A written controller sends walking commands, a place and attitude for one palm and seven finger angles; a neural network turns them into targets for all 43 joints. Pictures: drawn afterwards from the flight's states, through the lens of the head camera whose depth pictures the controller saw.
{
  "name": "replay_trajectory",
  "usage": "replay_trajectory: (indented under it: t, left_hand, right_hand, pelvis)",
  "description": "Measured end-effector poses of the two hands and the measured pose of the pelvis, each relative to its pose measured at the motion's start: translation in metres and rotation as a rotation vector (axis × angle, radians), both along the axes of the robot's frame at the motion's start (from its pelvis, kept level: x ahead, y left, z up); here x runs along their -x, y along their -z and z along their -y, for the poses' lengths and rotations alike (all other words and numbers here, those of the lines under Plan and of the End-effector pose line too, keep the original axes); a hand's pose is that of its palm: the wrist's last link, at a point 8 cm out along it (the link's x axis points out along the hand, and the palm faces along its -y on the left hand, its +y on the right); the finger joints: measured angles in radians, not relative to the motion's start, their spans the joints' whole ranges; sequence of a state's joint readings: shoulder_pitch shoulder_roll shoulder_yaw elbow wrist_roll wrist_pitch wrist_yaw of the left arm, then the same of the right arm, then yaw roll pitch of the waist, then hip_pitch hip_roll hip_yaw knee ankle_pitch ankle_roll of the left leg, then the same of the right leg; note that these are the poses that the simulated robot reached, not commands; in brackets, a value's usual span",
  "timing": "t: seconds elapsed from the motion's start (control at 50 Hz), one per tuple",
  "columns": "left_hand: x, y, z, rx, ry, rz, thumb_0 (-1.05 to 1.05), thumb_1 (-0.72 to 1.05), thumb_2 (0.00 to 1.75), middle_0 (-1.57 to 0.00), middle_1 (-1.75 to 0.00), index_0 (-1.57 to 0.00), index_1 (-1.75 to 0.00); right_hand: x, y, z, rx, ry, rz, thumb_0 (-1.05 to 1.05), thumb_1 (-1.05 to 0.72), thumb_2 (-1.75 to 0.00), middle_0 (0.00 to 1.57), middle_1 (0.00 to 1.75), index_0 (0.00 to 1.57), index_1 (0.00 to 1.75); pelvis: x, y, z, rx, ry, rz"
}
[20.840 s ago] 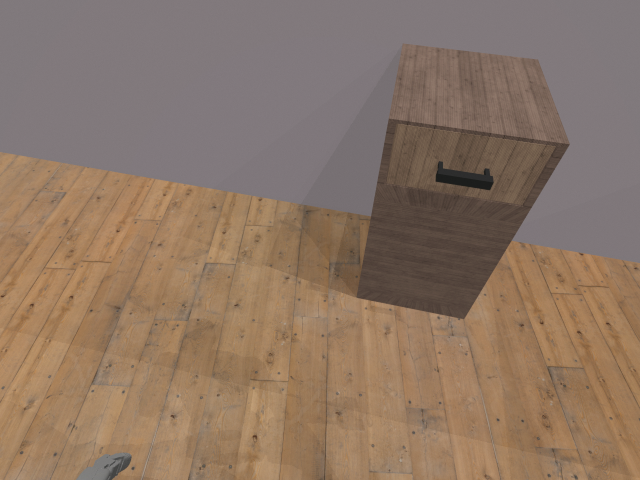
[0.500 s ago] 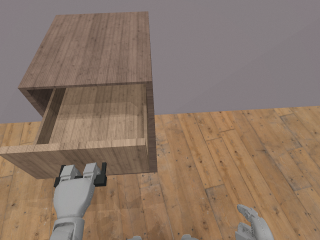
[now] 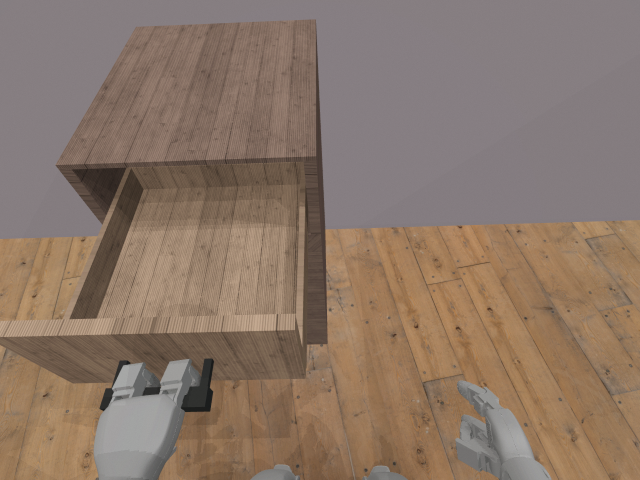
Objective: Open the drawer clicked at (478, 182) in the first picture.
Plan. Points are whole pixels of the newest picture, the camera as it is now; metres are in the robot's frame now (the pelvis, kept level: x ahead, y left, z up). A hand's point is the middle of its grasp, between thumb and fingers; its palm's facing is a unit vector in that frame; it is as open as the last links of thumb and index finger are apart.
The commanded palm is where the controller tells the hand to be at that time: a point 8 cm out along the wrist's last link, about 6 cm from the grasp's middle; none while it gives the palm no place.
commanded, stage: pull the drawer open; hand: left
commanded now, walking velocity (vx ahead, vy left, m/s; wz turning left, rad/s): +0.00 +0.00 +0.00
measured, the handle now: (161, 383) +0.24 +0.23 -0.03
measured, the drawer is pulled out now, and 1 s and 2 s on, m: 0.27 0.30 0.30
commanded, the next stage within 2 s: open the thumb to release the handle in 0.36 s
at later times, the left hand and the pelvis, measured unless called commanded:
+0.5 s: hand (158, 462) +0.16 +0.21 -0.04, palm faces -0.10 -0.12 -0.99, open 6.4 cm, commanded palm +0.13 +0.22 +0.00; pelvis +0.00 -0.01 -0.01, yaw +0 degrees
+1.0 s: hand (149, 461) +0.16 +0.22 -0.04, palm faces -0.05 -0.09 -0.99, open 12.7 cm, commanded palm +0.13 +0.22 +0.00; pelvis -0.03 -0.02 -0.01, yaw +1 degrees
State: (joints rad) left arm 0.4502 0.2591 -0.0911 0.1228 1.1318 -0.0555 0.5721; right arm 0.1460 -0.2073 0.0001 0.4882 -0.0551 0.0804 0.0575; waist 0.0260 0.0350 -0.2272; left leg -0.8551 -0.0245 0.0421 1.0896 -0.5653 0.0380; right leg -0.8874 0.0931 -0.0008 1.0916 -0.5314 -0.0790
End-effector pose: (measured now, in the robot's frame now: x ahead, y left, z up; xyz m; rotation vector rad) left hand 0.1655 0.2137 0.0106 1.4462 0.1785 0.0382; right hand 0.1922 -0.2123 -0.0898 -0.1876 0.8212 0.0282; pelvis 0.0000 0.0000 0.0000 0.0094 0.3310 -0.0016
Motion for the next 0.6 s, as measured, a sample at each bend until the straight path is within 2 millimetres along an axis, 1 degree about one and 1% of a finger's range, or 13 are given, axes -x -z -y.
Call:
replay_trajectory:
  t: [0.22,0.48,0.6]
  left_hand:
    - [0.025,-0.001,0.001,0.007,0.004,-0.019,0.04,0.68,0.72,-0.24,-1.32,-0.35,-1.26]
    - [0.026,-0.002,0.001,0.006,0.015,-0.026,0.04,0.68,0.72,-0.23,-1.31,-0.34,-1.25]
    - [0.026,0.001,-0.004,-0.031,0.026,0.018,0.01,0.65,0.75,-0.3,-1.31,-0.36,-1.28]
  right_hand:
    - [0.001,0.006,0.01,0.017,-0.012,0.002,0.01,-0.91,-0.89,0.2,0.29,0.2,0.3]
    - [0.0,0.013,0.014,0.007,-0.007,0.005,0.01,-0.91,-0.89,0.2,0.29,0.2,0.3]
    - [0.001,0.026,0.017,0.035,-0.027,-0.02,0.01,-0.91,-0.89,0.2,0.29,0.2,0.3]
  pelvis:
    - [0.003,0.006,0.006,-0.008,0.001,-0.008]
    - [0.003,0.011,0.012,-0.018,0.004,-0.024]
    - [0.009,0.018,0.013,-0.014,-0.014,-0.039]
